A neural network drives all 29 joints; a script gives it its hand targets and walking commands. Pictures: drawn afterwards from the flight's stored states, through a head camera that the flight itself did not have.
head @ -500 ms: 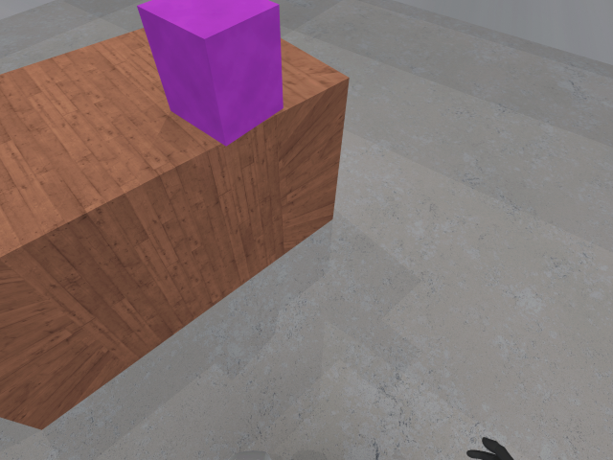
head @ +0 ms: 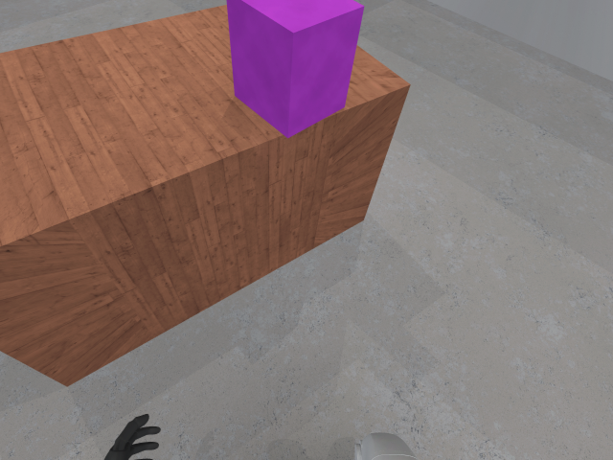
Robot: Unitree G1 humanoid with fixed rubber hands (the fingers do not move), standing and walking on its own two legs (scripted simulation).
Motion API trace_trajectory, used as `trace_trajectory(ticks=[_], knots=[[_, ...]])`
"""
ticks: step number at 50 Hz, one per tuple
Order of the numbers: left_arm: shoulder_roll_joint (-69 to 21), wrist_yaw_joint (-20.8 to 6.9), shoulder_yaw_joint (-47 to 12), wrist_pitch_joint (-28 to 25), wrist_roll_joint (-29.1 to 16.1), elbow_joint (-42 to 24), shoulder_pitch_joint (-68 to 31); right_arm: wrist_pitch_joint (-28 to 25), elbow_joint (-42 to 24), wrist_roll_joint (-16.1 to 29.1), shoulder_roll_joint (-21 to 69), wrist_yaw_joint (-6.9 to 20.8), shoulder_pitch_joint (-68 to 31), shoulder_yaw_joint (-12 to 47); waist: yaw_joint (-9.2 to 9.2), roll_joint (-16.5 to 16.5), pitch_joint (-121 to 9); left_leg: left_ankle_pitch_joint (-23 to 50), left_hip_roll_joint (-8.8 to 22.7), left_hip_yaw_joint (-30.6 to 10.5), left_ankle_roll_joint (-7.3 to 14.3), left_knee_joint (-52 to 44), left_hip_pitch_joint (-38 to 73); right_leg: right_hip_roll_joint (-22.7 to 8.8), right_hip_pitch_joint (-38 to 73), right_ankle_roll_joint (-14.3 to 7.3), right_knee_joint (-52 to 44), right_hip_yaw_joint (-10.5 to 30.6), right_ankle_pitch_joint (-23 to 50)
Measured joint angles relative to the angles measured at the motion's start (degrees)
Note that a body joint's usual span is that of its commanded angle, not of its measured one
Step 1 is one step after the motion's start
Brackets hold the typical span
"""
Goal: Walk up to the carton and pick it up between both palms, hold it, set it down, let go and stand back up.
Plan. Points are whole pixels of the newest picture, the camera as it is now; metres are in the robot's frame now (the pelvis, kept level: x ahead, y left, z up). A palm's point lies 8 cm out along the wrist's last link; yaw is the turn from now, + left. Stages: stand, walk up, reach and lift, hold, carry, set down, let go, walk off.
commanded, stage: walk up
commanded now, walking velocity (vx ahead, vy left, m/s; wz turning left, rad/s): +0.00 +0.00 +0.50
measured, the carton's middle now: (292, 55) +0.93 +0.04 +0.00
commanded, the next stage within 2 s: none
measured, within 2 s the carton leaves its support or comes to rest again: neither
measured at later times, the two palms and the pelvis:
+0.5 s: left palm out of the picture +0.01 +0.17 -0.10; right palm out of the picture +0.07 -0.36 -0.16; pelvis -0.03 -0.11 +0.00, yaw +14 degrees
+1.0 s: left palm out of the picture -0.11 +0.03 -0.18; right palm (491, 383) +0.24 -0.28 -0.12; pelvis +0.04 -0.14 -0.02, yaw +31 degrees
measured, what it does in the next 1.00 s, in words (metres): steps to the right, turning left: right foot, then left foot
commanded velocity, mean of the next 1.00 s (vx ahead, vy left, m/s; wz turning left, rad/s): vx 0.07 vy -0.15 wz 0.49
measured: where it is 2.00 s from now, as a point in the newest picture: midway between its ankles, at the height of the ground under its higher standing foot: (425, 392)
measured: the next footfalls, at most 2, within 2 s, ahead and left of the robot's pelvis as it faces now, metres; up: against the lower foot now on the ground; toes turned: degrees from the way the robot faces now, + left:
right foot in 0.40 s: +0.02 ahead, -0.18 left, +0.00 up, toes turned +12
left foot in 0.88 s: -0.01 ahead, -0.07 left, +0.00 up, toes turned +36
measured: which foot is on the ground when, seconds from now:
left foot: down 0.00-0.40, up 0.42-0.86, down 0.88-1.00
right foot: up 0.00-0.38, down 0.40-0.90, up 0.92-1.00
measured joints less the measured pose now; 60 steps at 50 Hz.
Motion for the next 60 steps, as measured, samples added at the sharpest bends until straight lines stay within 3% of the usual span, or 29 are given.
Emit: trace_trajectory(ticks=[11,16,19,22,25,27,32,39,42,44,46,48,50,51,53,56,60], knots=[[-2.8,1.1,-1.1,-1.8,-0.9,-0.4,-3.5,0.5,0.0,-1.7,-0.3,0.5,0.9,-0.1,-0.89,2.8,-0.6,1.6,-1.4,-5.0,-1.8,0.0,-0.1,3.3,4.6,-1.4,-11.1,1.9,-10.7],[-3.0,1.4,-1.2,-2.7,-1.3,-0.5,-3.6,1.4,0.0,-1.9,-1.4,0.9,-0.7,-0.9,-1.06,4.0,-0.4,1.6,-1.6,-7.4,-4.0,1.8,-2.0,4.3,7.0,-2.0,-17.6,2.2,-9.8],[-3.1,1.5,-1.4,-3.5,-1.6,-0.5,-3.0,2.0,0.0,-1.6,-2.4,1.1,-1.8,-1.5,-0.83,4.5,-0.5,1.5,-2.2,-9.2,-5.7,3.6,-4.0,4.9,11.1,-2.1,-26.4,1.8,-6.2],[-4.7,1.6,-1.9,-4.6,-0.9,0.4,-1.4,2.6,0.3,-0.7,-4.5,0.5,-3.7,-2.5,-0.13,7.8,0.4,-5.1,-1.5,-10.7,-7.4,10.7,-7.0,6.4,13.7,-6.6,-31.6,-1.4,-1.7],[-4.6,1.7,-2.3,-4.0,0.0,1.3,2.3,2.7,0.0,-1.7,-5.1,0.4,-4.0,-2.9,0.63,6.0,-0.8,-15.9,-2.0,-4.1,-8.2,25.2,-11.6,3.4,14.0,-8.6,-31.3,-2.8,-2.3],[-4.1,0.8,-1.9,-3.0,0.5,1.6,5.0,2.9,0.0,-2.2,-5.4,0.6,-3.9,-2.9,1.73,4.5,-2.0,-16.3,-0.3,-1.3,-7.6,32.3,-12.9,2.2,15.4,-9.0,-33.7,-3.3,-1.5],[-3.5,-0.6,-1.9,-1.8,1.5,1.1,8.0,3.9,1.5,-3.1,-6.5,0.5,-2.2,-3.2,3.77,3.6,-4.0,-12.4,4.2,-2.8,-6.7,45.3,-15.2,3.3,17.0,-10.5,-36.8,-9.2,-0.9],[-5.1,0.0,-3.3,-3.8,2.5,1.6,11.6,3.3,1.6,-2.6,-5.4,0.1,-5.3,-2.4,5.61,3.3,-2.1,-12.9,7.4,2.0,-8.6,32.9,-12.1,6.9,16.7,-12.3,-36.6,-16.3,-2.7],[-5.0,0.2,-3.6,-3.8,3.1,2.5,13.0,2.8,0.7,-2.1,-3.0,-0.6,-7.6,-1.0,6.21,2.3,-1.3,-17.7,7.5,5.7,-8.1,23.9,-9.4,7.8,15.8,-12.8,-33.8,-19.0,-5.3],[-4.5,0.3,-3.7,-3.6,3.1,3.3,13.9,2.1,-0.1,-1.8,-0.9,-1.0,-9.0,0.0,6.14,1.4,-1.1,-15.2,7.1,7.5,-7.0,17.5,-7.0,8.0,15.1,-13.0,-30.8,-20.9,-7.7],[-3.1,0.4,-3.3,-3.3,2.3,4.9,14.5,1.0,-0.2,-1.9,2.7,-1.5,-10.8,1.1,6.41,-3.4,0.1,-9.7,4.9,8.8,-4.0,14.8,-4.3,5.3,14.7,-12.3,-25.5,-19.7,-10.7],[-3.4,0.1,-3.5,-2.7,1.6,6.0,15.7,0.6,-1.4,-1.8,4.4,-2.1,-10.4,2.0,6.07,-3.9,-1.2,-11.1,5.6,9.0,-3.1,13.9,-2.3,5.5,11.8,-9.4,-16.7,-16.3,-14.4],[-4.5,-0.1,-3.9,-1.3,1.2,6.3,15.6,0.9,-1.7,-1.8,3.9,-2.7,-8.2,1.5,3.42,0.0,-3.3,-12.3,8.0,5.7,-3.5,13.6,-1.4,6.4,8.8,-7.2,-8.6,-14.6,-17.0],[-4.5,-0.5,-3.8,-0.9,1.3,6.0,14.6,1.0,-1.2,-1.9,3.4,-3.0,-6.8,1.2,2.32,1.7,-3.5,-11.3,9.0,3.9,-5.0,12.2,-0.2,6.0,7.7,-6.1,-5.5,-13.1,-16.3],[-3.5,-1.7,-3.3,-1.1,1.8,4.4,11.9,1.2,0.1,-1.8,2.8,-3.3,-3.9,1.3,1.83,3.2,-3.3,-9.7,10.3,1.8,-5.9,8.3,2.6,4.3,5.0,-4.5,-1.9,-8.8,-11.8],[-0.9,-2.5,-2.2,-1.4,2.2,1.3,8.8,1.6,1.8,-1.2,2.5,-2.7,-1.1,1.2,2.49,2.6,-2.2,-8.8,12.1,1.5,-6.2,5.0,5.1,1.2,-0.6,-3.1,0.5,-3.5,-5.7],[2.0,-2.9,-1.1,-0.4,0.9,-0.1,5.3,0.5,2.7,-1.8,2.4,-1.8,2.2,0.9,0.71,0.6,0.3,-9.3,13.6,-0.1,-8.6,4.9,6.2,-1.2,-4.9,-2.3,0.6,-1.5,0.0]])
